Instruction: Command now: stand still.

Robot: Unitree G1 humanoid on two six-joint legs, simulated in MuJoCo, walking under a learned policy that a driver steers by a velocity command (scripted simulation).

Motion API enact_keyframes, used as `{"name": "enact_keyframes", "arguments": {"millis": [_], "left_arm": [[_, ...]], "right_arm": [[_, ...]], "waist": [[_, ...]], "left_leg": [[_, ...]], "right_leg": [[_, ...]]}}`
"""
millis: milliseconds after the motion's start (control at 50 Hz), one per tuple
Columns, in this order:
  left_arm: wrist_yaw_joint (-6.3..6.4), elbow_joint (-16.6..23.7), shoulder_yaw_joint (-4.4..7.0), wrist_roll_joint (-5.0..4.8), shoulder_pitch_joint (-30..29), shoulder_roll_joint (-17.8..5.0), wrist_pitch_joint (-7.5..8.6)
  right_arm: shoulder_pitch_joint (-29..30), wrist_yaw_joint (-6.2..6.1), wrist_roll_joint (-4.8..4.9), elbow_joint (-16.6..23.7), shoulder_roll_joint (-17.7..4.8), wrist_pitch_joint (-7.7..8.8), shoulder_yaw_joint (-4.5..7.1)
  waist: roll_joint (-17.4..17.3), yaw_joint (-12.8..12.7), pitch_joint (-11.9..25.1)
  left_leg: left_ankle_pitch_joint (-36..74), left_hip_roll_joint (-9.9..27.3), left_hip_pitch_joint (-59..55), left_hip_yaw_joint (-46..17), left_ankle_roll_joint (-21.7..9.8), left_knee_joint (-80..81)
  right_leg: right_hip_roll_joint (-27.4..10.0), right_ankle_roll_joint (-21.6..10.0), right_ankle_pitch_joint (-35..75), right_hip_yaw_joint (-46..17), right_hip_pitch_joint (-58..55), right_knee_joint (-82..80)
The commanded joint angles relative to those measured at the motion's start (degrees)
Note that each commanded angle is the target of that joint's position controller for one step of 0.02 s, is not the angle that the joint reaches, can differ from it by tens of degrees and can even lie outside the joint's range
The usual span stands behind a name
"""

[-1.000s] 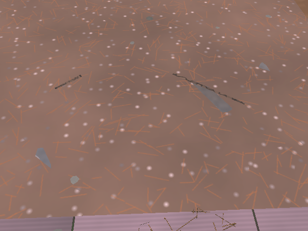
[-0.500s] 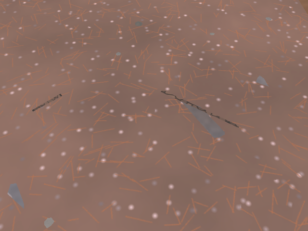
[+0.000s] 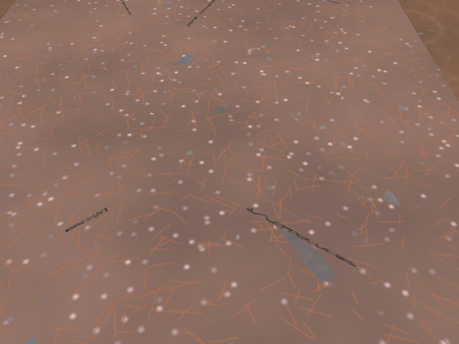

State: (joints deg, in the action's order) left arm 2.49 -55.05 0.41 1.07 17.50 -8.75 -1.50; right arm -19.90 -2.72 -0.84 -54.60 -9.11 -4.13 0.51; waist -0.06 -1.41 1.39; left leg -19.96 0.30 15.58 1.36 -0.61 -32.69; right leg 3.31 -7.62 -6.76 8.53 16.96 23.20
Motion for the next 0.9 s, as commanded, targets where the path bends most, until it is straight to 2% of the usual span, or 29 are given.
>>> {"name": "enact_keyframes", "arguments": {"millis": [20, 40, 60, 80, 120, 160, 180, 200, 220, 240, 260, 300, 320, 340, 360, 380, 400, 420, 480, 580, 600, 620, 660, 680, 700, 720, 760, 820, 900], "left_arm": [[0.06, 0.38, 2.51, -1.02, 0.87, -9.19, -1.07], [-0.19, 0.52, 2.57, -0.66, 0.96, -9.24, -1.69], [-0.16, 0.83, 2.39, -1.57, -0.57, -6.52, -1.5], [-0.24, 0.74, 2.43, -1.33, -3.07, -7.72, -1.38], [-0.55, 1.04, 2.34, -1.53, -5.58, -6.95, -0.72], [-1.33, 0.98, 2.26, -0.68, -3.42, -6.05, -0.91], [-1.54, 1.36, 2.54, -0.63, -0.9, -6.95, -1.27], [-1.39, 2.54, 2.71, -0.47, -0.45, -7.84, -1.64], [-0.38, 4.17, 2.26, -0.47, -3.36, -7.27, -2.25], [0.31, 5.54, 1.91, -0.32, -5.42, -6.66, -2.27], [1.4, 7.86, 2.04, -0.11, -7.63, -7.67, -2.67], [2.24, 7.68, 1.82, -0.26, -3.0, -6.06, -2.25], [2.46, 5.65, 1.88, -0.74, 3.03, -5.38, -2.18], [2.42, 7.24, 3.2, 1.56, -3.81, -12.64, -2.04], [2.38, 9.71, 2.53, 2.42, -6.35, -8.33, -1.48], [2.53, 11.31, 1.76, 3.2, -6.24, -6.47, -1.26], [2.77, 13.09, 1.83, 3.58, -8.49, -7.22, -0.87], [3.31, 12.79, 2.28, 3.1, -7.77, -9.02, 0.02], [2.89, 13.66, 2.8, 2.99, -5.69, -9.9, 2.34], [1.86, 14.86, 3.99, 2.31, -3.24, -11.7, 3.13], [1.27, 15.26, 3.88, 2.15, -4.05, -11.37, 3.18], [0.83, 15.27, 4.18, 2.21, -5.58, -12.66, 3.44], [0.18, 16.17, 4.53, 1.87, -9.7, -12.84, 3.72], [-0.16, 18.25, 3.95, 1.22, -13.06, -10.85, 3.62], [-1.52, 22.72, 3.07, -0.43, -18.27, -9.17, 3.29], [-2.51, 22.77, 3.06, 0.23, -15.09, -9.32, 3.17], [-3.66, 22.42, 3.27, 0.9, -12.57, -10.63, 4.31], [-4.29, 19.44, 3.37, 1.37, -8.12, -11.2, 3.93], [-5.11, 20.19, 2.96, 0.92, -12.95, -9.56, 3.36]], "right_arm": [[-8.68, -0.96, -0.11, -1.7, -1.64, 0.93, 0.03], [-10.68, -1.54, -0.45, -2.11, -1.85, 0.69, -0.26], [-12.71, -1.46, -1.13, -3.34, -4.67, 0.53, 0.46], [-15.22, -1.51, -1.42, -3.9, -1.65, 0.69, -0.24], [-13.99, -1.89, -1.93, -3.36, 0.13, 1.7, -0.87], [-5.87, -2.7, -1.59, -0.1, -3.34, 3.19, -0.02], [-0.85, -2.91, -1.74, 2.36, -6.69, 3.99, 1.0], [3.49, -2.75, -2.25, 4.73, -9.58, 4.45, 1.97], [3.89, -1.89, -2.78, 5.36, -10.65, 4.21, 2.32], [1.29, -1.38, -2.88, 4.75, -9.43, 3.97, 2.25], [-1.43, -1.29, -2.58, 3.55, -9.69, 2.92, 2.91], [-3.3, -1.02, -2.26, 2.91, -8.21, 1.51, 3.34], [-1.22, -0.86, -2.16, 3.76, -7.43, 0.86, 3.57], [-2.93, -0.66, 1.5, 5.56, -4.17, 0.31, 3.53], [-0.68, -0.83, 1.35, 6.01, -6.82, -0.19, 3.7], [0.84, -0.49, 0.21, 7.16, -7.07, -0.43, 4.02], [0.3, 0.09, -0.36, 7.72, -7.46, -0.58, 4.14], [2.54, 0.85, -1.27, 9.62, -7.01, -0.55, 3.95], [5.35, 2.88, -1.67, 12.4, -7.84, 0.12, 4.1], [13.39, 6.1, -0.67, 19.34, -8.05, -0.16, 4.06], [11.56, 6.68, -0.08, 19.25, -7.84, -0.14, 4.13], [9.13, 7.16, 0.22, 19.74, -8.2, 0.04, 4.14], [-4.86, 7.12, 0.1, 15.35, -9.47, 1.39, 5.08], [-12.36, 6.12, -0.55, 12.52, -12.33, 2.17, 6.58], [-11.62, 4.79, -1.5, 14.44, -14.49, 2.81, 7.26], [-3.69, 3.76, -1.48, 17.41, -14.08, 3.51, 6.42], [1.77, 3.13, -1.17, 20.33, -13.43, 4.83, 5.79], [1.64, 2.96, -0.4, 19.28, -10.87, 7.65, 4.58], [-3.3, 3.66, -0.22, 16.09, -11.47, 9.76, 4.67]], "waist": [[3.69, 1.95, -6.13], [5.09, 2.03, -6.76], [-2.47, 2.29, -8.52], [-1.84, 4.29, -7.95], [-8.11, 3.99, -6.64], [-12.36, 1.09, -5.67], [-9.94, -1.47, -4.54], [-6.63, -2.77, -3.58], [-3.69, -1.56, -4.38], [-3.07, -0.08, -5.61], [-4.96, 1.21, -7.83], [-6.83, 0.35, -4.22], [-3.36, -1.53, -1.72], [16.91, 3.09, -0.47], [15.26, 0.69, 1.46], [9.33, 1.38, -0.01], [4.45, 3.19, -2.04], [2.9, 3.72, -4.46], [3.61, 2.25, -4.84], [4.62, -0.39, -2.93], [4.34, 0.1, -1.43], [5.55, 2.44, -1.42], [-2.09, 9.56, 0.56], [-9.77, 13.51, 2.31], [-16.25, 13.56, 1.1], [-8.84, 7.45, -0.66], [-0.12, 3.34, -1.58], [-1.55, 1.85, -1.68], [-1.77, 3.89, -3.93]], "left_leg": [[5.63, -2.97, -5.23, 4.83, -1.38, 12.13], [6.58, -1.24, -6.73, 4.78, -1.55, 18.88], [3.42, -1.45, -8.02, 3.37, -2.13, 12.79], [2.48, -0.21, -9.64, 2.37, -3.18, 16.21], [0.61, 4.52, -4.67, -4.65, -5.53, 19.29], [2.79, 11.22, 5.8, -15.58, -9.29, 19.63], [4.36, 13.68, 11.54, -19.32, -11.24, 18.74], [7.14, 13.95, 12.76, -20.87, -12.44, 16.58], [6.72, 13.02, 8.29, -20.02, -12.51, 16.86], [8.08, 11.69, 5.32, -20.1, -11.91, 15.76], [7.16, 8.7, 1.1, -20.1, -10.34, 12.67], [4.93, 2.86, -1.98, -16.88, -6.16, 4.67], [-1.29, -1.03, 4.96, -14.35, -4.05, -2.31], [2.29, -7.35, 14.06, -0.92, 0.58, -12.87], [-6.57, -4.38, 17.14, -2.94, 0.56, -29.64], [-7.93, -3.69, 17.3, -5.4, 1.1, -37.81], [-7.07, -2.53, 18.08, -6.53, 1.38, -42.0], [-5.73, -1.38, 21.33, -7.63, 1.42, -41.18], [-5.6, -1.13, 25.3, -3.26, 2.74, -31.72], [-6.88, 0.53, 17.28, 0.45, 1.87, -11.11], [-7.22, -1.65, 9.93, 5.17, 0.64, -7.57], [-6.91, -0.2, 0.98, 4.54, -1.91, -5.38], [2.17, -5.17, -18.81, 8.41, -5.59, 6.17], [-2.16, -2.73, -30.26, -2.44, -11.1, 8.4], [-16.65, 11.36, -28.93, -31.83, -18.26, 18.39], [-20.52, 16.92, -19.7, -38.79, -21.28, 21.33], [-18.08, 16.77, -12.09, -35.23, -19.67, 23.3], [-6.95, 9.96, -10.32, -23.95, -15.51, 24.1], [2.27, 9.38, -10.81, -19.06, -14.8, 25.91]], "right_leg": [[-11.44, 1.76, -31.2, -16.92, 3.35, -13.38], [-10.87, 2.87, -30.39, -16.66, 2.11, -12.04], [-6.69, 8.31, -24.46, -12.31, 5.31, -14.98], [-5.25, 10.16, -20.36, -10.13, 5.08, -11.35], [-1.48, 10.16, -14.94, -5.24, 0.64, -0.02], [-1.12, 7.25, -9.91, -6.77, -4.13, 17.31], [-1.65, 6.25, -11.48, -9.99, -5.73, 25.93], [-1.62, 5.46, -16.19, -11.91, -3.4, 31.25], [-1.82, 5.52, -22.28, -11.21, 3.24, 28.82], [-2.28, 5.87, -23.73, -10.48, 5.45, 22.84], [-2.3, 7.05, -22.18, -10.47, 8.01, 13.96], [-0.81, 8.59, -12.17, -6.44, -0.42, -5.01], [-1.81, 8.42, -1.87, -5.37, -12.15, -11.85], [-9.54, 1.22, -3.23, -15.72, -15.62, 0.63], [-15.47, -3.02, -4.2, -21.11, -11.76, -1.95], [-18.45, -4.35, -7.09, -22.78, -5.34, -2.79], [-20.16, -4.54, -9.02, -23.6, -1.47, -3.29], [-21.2, -4.38, -11.57, -23.71, -1.04, -3.98], [-18.73, -3.77, -10.4, -20.23, -7.98, -5.08], [-19.66, -3.36, -6.35, -13.58, -11.66, -6.61], [-17.47, -3.07, -7.91, -9.93, -7.95, -7.27], [-19.48, -3.02, -7.58, -9.38, -1.55, -7.98], [-13.4, 0.35, -7.04, -1.33, 8.6, 5.69], [-6.2, 3.53, -12.93, 2.05, 20.2, 20.9], [-1.47, 5.98, -19.33, -2.29, 31.29, 36.68], [-4.72, 7.18, -17.23, -10.78, 31.75, 47.22], [-7.31, 8.25, -15.69, -12.7, 30.08, 47.95], [-7.57, 8.14, -9.65, -9.58, 25.74, 40.56], [-7.99, 8.4, -2.06, -8.24, 26.4, 31.91]]}}
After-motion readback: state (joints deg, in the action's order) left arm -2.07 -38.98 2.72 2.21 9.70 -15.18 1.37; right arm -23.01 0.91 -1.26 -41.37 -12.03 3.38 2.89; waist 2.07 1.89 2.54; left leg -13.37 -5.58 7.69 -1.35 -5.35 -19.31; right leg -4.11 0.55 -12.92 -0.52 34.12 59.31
